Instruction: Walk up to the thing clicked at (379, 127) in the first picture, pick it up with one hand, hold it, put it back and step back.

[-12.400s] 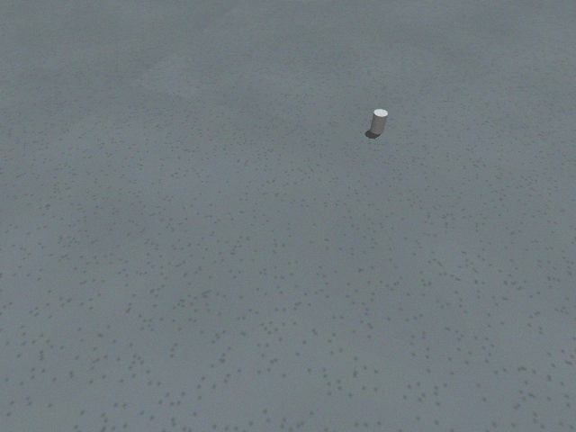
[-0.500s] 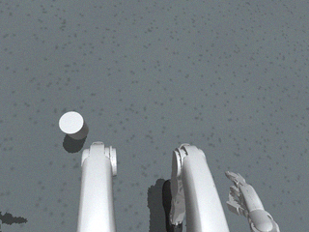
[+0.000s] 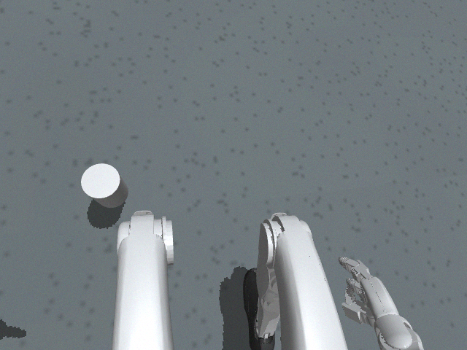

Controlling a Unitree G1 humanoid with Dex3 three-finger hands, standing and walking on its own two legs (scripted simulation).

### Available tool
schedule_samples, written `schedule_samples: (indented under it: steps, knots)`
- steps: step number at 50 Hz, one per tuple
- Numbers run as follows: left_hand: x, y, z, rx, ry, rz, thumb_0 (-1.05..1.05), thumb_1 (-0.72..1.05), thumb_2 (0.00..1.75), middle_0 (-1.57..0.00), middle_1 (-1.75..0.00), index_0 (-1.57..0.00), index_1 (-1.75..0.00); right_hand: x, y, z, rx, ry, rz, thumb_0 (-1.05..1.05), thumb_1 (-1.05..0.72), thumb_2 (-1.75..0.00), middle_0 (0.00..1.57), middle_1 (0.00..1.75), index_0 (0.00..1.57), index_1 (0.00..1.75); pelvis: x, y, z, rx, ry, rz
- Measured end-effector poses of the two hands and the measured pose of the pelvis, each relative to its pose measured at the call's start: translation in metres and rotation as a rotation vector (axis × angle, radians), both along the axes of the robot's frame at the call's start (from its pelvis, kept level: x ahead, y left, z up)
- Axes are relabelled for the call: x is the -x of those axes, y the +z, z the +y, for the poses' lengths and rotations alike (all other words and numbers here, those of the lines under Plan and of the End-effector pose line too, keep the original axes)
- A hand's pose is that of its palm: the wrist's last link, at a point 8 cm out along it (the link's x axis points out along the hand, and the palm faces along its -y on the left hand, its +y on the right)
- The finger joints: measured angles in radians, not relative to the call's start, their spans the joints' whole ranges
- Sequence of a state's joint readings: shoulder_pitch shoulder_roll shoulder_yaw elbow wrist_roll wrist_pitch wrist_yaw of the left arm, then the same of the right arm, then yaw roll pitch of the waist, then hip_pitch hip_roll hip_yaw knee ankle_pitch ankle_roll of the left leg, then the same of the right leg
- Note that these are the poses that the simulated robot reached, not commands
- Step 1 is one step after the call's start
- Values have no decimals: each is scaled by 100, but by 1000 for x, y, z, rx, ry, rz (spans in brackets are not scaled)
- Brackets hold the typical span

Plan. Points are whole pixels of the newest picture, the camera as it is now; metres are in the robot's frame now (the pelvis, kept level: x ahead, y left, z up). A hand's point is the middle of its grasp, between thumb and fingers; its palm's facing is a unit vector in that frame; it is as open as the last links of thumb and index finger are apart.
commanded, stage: go down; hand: left
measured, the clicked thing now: (107, 187) +0.41 +0.28 -0.33
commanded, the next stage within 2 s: approach in 0.04 s
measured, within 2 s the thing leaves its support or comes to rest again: neither
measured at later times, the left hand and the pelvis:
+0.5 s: hand out of the picture +0.33 +0.42 -0.11, palm faces +0.26 -0.97 +0.01, open 17.6 cm; pelvis +0.00 +0.00 -0.05, yaw -3 degrees
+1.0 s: hand (83, 199) +0.37 +0.31 -0.27, palm faces +0.13 -0.99 +0.06, open 17.6 cm; pelvis -0.01 +0.02 -0.11, yaw -8 degrees
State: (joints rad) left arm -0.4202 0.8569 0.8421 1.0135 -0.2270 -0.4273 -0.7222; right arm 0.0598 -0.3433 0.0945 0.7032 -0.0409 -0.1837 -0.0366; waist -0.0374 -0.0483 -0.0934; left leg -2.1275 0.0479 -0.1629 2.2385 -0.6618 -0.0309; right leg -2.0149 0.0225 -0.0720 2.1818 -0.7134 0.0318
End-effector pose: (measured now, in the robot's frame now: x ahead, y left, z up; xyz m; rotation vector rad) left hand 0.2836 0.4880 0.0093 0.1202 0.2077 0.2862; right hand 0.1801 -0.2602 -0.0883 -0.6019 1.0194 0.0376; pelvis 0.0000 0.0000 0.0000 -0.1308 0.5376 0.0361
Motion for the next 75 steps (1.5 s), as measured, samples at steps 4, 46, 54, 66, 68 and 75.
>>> schedule_samples:
  steps: [4, 46, 54, 66, 68, 75]
  knots:
    - [1, -3, 1, 1, 1, -9, -1, -56, 12, -3, -10, -3, -11, 0, -4, 0, 1, 9, 5, 1, -92, -91, 20, 30, 20, 30, 1, -3, -1, 0, -1, -5]
    - [-55, -263, -111, 188, -165, -47, -1, -61, 4, -6, -12, -6, -12, 4, -39, 19, 250, 320, 137, 0, -92, -90, 20, 31, 21, 30, 8, -100, 14, 115, -87, -260]
    - [-57, -285, -131, 182, -91, -117, -2, -61, 3, -7, -12, -7, -11, 15, -32, 25, 300, 363, 169, 0, -92, -90, 20, 31, 21, 30, 13, -110, 18, 149, -98, -334]
    - [-59, -284, -145, 138, -140, -128, -2, -61, 3, -5, -9, -6, -8, 34, -30, 31, 311, 364, 229, 0, -92, -90, 20, 30, 21, 30, 18, -112, 27, 184, -96, -357]
    - [-62, -285, -152, 153, -128, -140, -1, -61, 4, -5, -8, -6, -7, 35, -29, 33, 309, 366, 228, 0, -92, -90, 20, 30, 21, 30, 18, -112, 28, 189, -99, -360]
    - [-68, -299, -166, 173, -65, -150, -1, -57, 7, -5, -8, -6, -8, 37, -26, 39, 328, 383, 248, 0, -91, -89, 20, 30, 21, 30, 18, -114, 28, 200, -110, -377]
